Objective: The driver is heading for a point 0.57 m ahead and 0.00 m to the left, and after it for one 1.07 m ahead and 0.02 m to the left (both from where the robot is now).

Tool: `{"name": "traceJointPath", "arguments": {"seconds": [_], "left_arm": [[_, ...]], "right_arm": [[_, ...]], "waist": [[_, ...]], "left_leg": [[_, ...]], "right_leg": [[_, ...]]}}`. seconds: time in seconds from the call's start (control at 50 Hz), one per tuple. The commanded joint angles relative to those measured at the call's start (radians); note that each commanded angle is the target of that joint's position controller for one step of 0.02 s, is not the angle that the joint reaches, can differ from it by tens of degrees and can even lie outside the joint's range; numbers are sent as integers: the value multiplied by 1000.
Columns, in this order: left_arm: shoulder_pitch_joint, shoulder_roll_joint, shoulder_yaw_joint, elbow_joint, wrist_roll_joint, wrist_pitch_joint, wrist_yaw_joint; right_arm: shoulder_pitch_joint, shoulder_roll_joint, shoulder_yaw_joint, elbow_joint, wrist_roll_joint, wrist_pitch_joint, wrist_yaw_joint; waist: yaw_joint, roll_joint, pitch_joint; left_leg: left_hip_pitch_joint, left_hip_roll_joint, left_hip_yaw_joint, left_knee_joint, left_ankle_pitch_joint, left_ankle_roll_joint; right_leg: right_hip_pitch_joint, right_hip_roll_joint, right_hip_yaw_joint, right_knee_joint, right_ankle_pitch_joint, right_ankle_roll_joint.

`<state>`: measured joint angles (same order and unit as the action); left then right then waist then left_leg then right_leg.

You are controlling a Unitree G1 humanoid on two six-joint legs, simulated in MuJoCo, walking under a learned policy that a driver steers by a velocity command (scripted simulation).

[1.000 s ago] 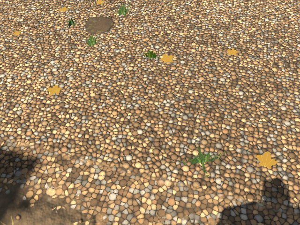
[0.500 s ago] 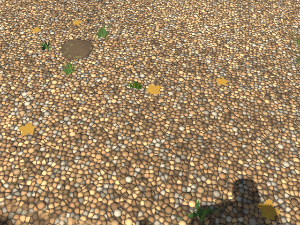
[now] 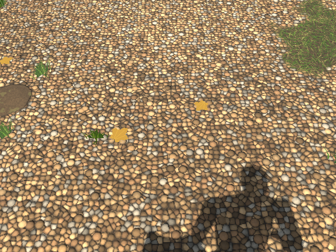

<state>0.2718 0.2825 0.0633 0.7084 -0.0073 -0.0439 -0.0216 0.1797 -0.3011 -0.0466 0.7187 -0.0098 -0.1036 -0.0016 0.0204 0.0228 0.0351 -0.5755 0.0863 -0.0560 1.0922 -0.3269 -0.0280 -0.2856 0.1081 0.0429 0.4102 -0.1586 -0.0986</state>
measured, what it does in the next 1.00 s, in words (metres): walks ahead: left foot, then right foot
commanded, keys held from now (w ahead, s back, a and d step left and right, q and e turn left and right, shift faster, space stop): w+e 0.16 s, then w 0.46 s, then no key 0.28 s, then q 0.10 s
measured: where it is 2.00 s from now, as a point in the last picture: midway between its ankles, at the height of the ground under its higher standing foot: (193, 241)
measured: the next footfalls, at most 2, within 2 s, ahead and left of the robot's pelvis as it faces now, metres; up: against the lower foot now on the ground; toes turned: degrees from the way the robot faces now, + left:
left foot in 0.28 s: +0.34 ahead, +0.14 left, +0.00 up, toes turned -11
right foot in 0.76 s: +0.55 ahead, -0.16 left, +0.00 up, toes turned -11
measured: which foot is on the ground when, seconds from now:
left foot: up 0.00-0.26, down 0.28-0.78, up 0.80-1.00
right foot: down 0.00-0.28, up 0.30-0.74, down 0.76-1.00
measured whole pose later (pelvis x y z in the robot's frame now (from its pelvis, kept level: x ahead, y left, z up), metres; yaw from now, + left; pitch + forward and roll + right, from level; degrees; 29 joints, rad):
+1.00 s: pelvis +0.47 -0.04 +0.00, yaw -10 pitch +1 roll -1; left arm 0.14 0.23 0.03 0.77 0.03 -0.04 -0.02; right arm 0.21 -0.29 -0.04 0.83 0.00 0.01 -0.03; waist -0.01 0.04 0.04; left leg -0.46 0.07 -0.04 0.84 -0.38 -0.07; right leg -0.33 0.04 -0.04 0.42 -0.12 -0.05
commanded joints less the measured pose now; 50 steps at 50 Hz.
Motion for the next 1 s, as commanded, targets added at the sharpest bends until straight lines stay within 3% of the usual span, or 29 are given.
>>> {"name": "traceJointPath", "arguments": {"seconds": [0.02, 0.1, 0.16, 0.22, 0.26, 0.28, 0.3, 0.32, 0.34, 0.36, 0.38, 0.4, 0.44, 0.54, 0.62, 0.68, 0.7, 0.74, 0.76, 0.78, 0.8, 0.82, 0.84, 0.86, 0.88, 0.94, 0.96, 1.0], "left_arm": [[-40, 158, 42, -80, -2, -20, 20], [19, 172, 49, -56, -14, -9, 34], [72, 172, 50, -36, -22, 0, 37], [84, 155, 46, -24, -14, 4, 39], [78, 119, 35, -26, -6, 5, 35], [77, 71, 15, -41, 4, 1, 31], [224, 16, -3, -49, -19, -11, 31], [217, 81, 3, -38, -28, -19, 33], [103, 148, 21, -49, -31, -19, 33], [19, 145, 20, -69, -19, -18, 34], [-26, 131, 19, -85, -4, -21, 32], [-25, 117, 21, -86, 1, -22, 28], [1, 82, 14, -76, -4, -19, 22], [-129, 31, -10, -107, 4, -26, 15], [-244, 31, -13, -128, -8, -35, 1], [-290, 42, -7, -150, -3, -44, -13], [-277, 53, -2, -148, 1, -48, -17], [-132, 91, 19, -100, 18, -51, -12], [-32, 148, 35, -78, 29, -51, -3], [68, 214, 41, -75, 56, -41, 9], [91, 175, 30, -57, 34, -24, 7], [61, 138, 22, -57, 15, -9, 1], [-15, 113, 12, -61, 8, -5, 2], [-81, 85, 1, -58, 12, -6, 0], [-137, 65, -6, -58, 17, -9, -1], [-220, 66, -2, -37, 44, -16, -1], [-223, 69, -1, -27, 45, -18, 3], [-210, 104, 11, -7, 40, -11, 17]], "right_arm": [[10, -77, -22, -67, -10, 6, -8], [-146, -41, -5, -99, -2, -3, 3], [-205, -68, -13, -118, 16, -13, 15], [-168, -99, -27, -109, 16, -25, 26], [-44, -122, -46, -78, 5, -32, 21], [86, -167, -58, -67, -11, -36, 15], [206, -264, -87, -27, -20, -24, 15], [244, -198, -76, -7, 15, -17, 26], [192, -136, -57, -17, 21, -14, 24], [137, -114, -46, -28, 9, -6, 22], [100, -92, -37, -24, 3, -1, 22], [80, -74, -29, -22, -4, -3, 20], [77, -65, -25, -11, 2, -6, 21], [117, -129, -41, 29, 18, 1, 10], [179, -149, -42, 67, 31, 14, 9], [206, -152, -40, 96, 30, 35, 5], [203, -157, -41, 100, 30, 41, 1], [169, -159, -40, 94, 32, 48, -6], [172, -129, -28, 82, 19, 42, -8], [240, -50, 2, 62, -16, 28, -4], [358, -35, 14, 100, 3, 26, 4], [314, -131, -13, 110, 25, 34, 7], [212, -134, -15, 85, 36, 45, 3], [164, -114, -14, 80, 25, 60, -6], [157, -104, -17, 81, 13, 80, -16], [219, -38, -4, 111, 9, 113, -32], [207, -34, -2, 112, 7, 116, -34], [149, -64, -10, 92, 10, 123, -34]], "waist": [[-37, -70, -62], [29, -94, -46], [50, -107, -47], [28, -137, -54], [-38, -140, -101], [-96, -66, -218], [-66, 229, -351], [-91, 254, -328], [-113, 131, -182], [-101, 59, -111], [-82, 41, -47], [-54, 66, -33], [-32, 95, -41], [-61, 58, -26], [-105, 56, -6], [-104, 65, 2], [-88, 72, -16], [-3, 65, -104], [38, 21, -190], [39, -174, -345], [24, -309, -499], [40, -197, -434], [28, -146, -295], [2, -87, -211], [-34, -85, -169], [-92, -150, -157], [-87, -153, -164], [-62, -155, -162]], "left_leg": [[-49, 11, 5, -131, 108, -38], [53, -53, 15, -441, 378, -48], [89, -78, -11, -543, 392, -38], [130, -69, -17, -592, 316, 6], [317, -72, 13, -643, 279, 59], [535, 60, -112, -622, 271, 123], [880, 267, -532, -678, 101, 302], [900, 319, -760, -789, -178, 330], [784, 280, -643, -811, -232, 284], [669, 235, -509, -815, -144, 252], [565, 193, -418, -839, -36, 249], [502, 161, -353, -858, 50, 238], [451, 125, -271, -890, 163, 239], [439, 115, -133, -935, 329, 248], [447, 106, -71, -924, 337, 224], [518, 122, -65, -839, 521, 194], [541, 123, -64, -794, 580, 177], [524, 74, -29, -633, 746, 130], [436, 19, 8, -475, 644, 85], [144, -77, 50, -141, 157, 16], [33, -123, -24, 78, -368, -18], [-7, -79, -64, 147, -353, -24], [-59, -46, -29, 140, -305, -27], [-44, -14, -16, 77, -247, -34], [29, 13, -22, -3, -199, -39], [260, -2, 15, -189, -87, -55], [291, -3, 18, -245, -41, -50], [297, -12, 31, -294, 36, -37]], "right_leg": [[27, -247, 250, -191, 262, -202], [-20, -184, 200, -164, 147, -135], [40, -213, 276, -114, 66, -119], [136, -260, 341, -32, 57, -95], [130, -209, 316, 96, 169, -56], [46, -155, 250, 332, 103, -20], [-291, -8, 113, 685, -213, 62], [-467, -34, 135, 837, -416, 76], [-523, -78, 151, 889, -336, 72], [-508, -116, 106, 874, -265, 72], [-495, -144, 87, 812, -215, 73], [-446, -178, 79, 756, -174, 73], [-386, -192, 47, 686, -148, 81], [-372, -203, 4, 395, 45, 106], [-291, -170, -26, 211, 185, 110], [-258, -137, -32, 127, 168, 84], [-222, -127, -31, 100, 158, 69], [8, -88, -60, 23, 247, 28], [208, -169, -2, 41, 513, -12], [566, -426, 264, 141, 911, -140], [661, -561, 466, 111, 937, -272], [551, -501, 420, 62, 748, -244], [431, -445, 325, 27, 633, -200], [291, -401, 262, -14, 567, -172], [163, -372, 214, -52, 513, -149], [-47, -319, 79, -118, 475, -139], [-54, -316, 55, -123, 445, -137], [-39, -339, 54, -139, 323, -141]]}}
Keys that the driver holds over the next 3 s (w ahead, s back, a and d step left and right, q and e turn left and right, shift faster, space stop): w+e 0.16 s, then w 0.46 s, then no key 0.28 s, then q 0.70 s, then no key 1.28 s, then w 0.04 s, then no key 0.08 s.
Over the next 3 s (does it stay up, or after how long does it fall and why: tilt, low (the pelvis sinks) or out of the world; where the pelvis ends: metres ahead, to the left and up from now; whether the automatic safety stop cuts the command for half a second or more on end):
stays up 0.51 -0.02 -0.01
